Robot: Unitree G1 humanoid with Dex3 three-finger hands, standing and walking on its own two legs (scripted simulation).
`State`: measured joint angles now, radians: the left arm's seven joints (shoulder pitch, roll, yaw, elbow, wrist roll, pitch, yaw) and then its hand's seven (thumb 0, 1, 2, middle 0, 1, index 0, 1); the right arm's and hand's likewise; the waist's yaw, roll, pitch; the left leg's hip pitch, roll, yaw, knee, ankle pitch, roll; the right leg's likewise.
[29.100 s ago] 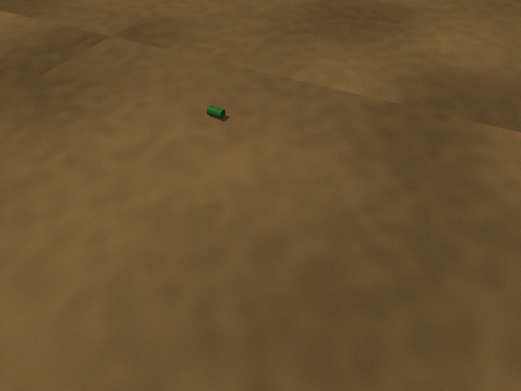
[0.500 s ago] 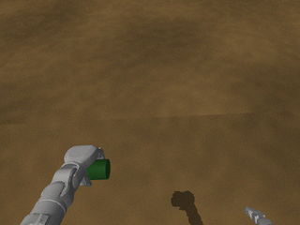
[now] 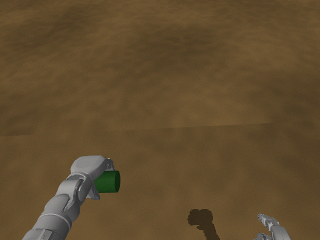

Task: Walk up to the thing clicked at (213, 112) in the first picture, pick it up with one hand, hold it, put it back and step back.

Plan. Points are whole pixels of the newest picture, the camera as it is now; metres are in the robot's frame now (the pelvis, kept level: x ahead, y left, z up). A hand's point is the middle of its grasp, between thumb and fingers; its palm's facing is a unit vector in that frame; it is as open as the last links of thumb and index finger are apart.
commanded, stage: hold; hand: left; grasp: from above
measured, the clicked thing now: (100, 181) +0.30 +0.21 -0.06
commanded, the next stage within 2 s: crouch in 0.62 s
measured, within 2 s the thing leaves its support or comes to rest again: neither
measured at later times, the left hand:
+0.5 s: hand (93, 181) +0.29 +0.22 -0.04, palm faces -0.47 -0.04 -0.88, open 8.9 cm
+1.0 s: hand (96, 185) +0.29 +0.22 -0.07, palm faces -0.50 -0.04 -0.86, open 8.9 cm
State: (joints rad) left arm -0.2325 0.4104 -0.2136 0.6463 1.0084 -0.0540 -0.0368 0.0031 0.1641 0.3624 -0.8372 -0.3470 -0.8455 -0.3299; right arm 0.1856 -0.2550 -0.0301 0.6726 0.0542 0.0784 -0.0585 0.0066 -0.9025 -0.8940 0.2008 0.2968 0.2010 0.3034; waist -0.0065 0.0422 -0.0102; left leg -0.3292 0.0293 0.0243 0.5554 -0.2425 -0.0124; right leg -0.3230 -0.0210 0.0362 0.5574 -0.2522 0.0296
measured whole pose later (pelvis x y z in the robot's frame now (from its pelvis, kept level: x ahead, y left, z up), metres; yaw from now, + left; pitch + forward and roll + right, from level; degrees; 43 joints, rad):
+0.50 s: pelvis +0.00 +0.00 +0.00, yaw +0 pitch +0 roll +0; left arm -0.24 0.42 -0.21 0.64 1.00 -0.07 -0.06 0.00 0.15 0.38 -0.84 -0.36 -0.85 -0.35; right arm 0.17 -0.25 -0.02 0.67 0.06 0.08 -0.07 0.01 -0.90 -0.90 0.20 0.30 0.20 0.30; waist 0.00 0.04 0.00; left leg -0.29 0.03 0.03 0.51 -0.22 -0.01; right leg -0.29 -0.02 0.04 0.51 -0.23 0.03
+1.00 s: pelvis +0.02 +0.00 +0.00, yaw +0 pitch +3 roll +0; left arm -0.22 0.40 -0.19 0.72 1.05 -0.11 0.03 0.00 0.14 0.38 -0.84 -0.39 -0.85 -0.37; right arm 0.17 -0.24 -0.04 0.67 0.05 0.11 -0.05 0.01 -0.90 -0.90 0.20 0.30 0.20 0.30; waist -0.02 0.02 -0.01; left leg -0.35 0.02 0.02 0.55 -0.26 -0.01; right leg -0.34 -0.03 0.03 0.55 -0.27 0.03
